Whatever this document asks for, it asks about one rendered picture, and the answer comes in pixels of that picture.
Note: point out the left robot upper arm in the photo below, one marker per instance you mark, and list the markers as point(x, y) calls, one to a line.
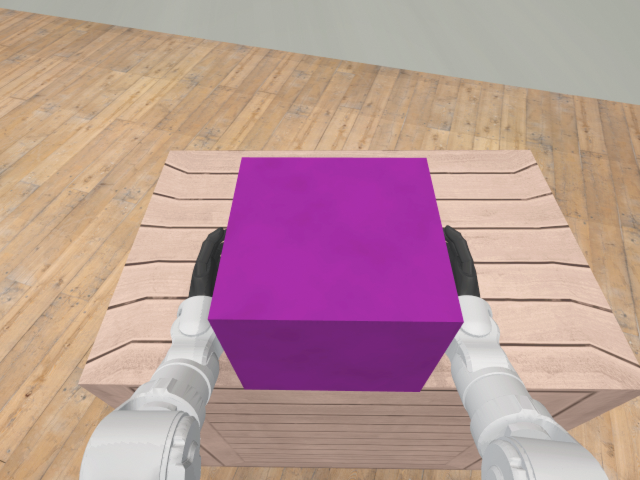
point(145, 445)

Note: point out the robot left forearm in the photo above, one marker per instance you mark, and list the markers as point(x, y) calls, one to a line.
point(186, 377)

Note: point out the pedestal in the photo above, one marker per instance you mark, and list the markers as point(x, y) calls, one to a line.
point(556, 326)

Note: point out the right robot upper arm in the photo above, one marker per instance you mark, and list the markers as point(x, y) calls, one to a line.
point(521, 458)

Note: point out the robot right forearm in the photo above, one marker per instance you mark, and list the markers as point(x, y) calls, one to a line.
point(490, 389)

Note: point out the carton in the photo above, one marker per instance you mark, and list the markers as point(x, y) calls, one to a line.
point(334, 276)

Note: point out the robot left hand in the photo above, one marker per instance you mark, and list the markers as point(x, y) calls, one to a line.
point(207, 264)

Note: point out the robot right hand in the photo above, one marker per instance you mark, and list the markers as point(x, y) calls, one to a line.
point(462, 265)

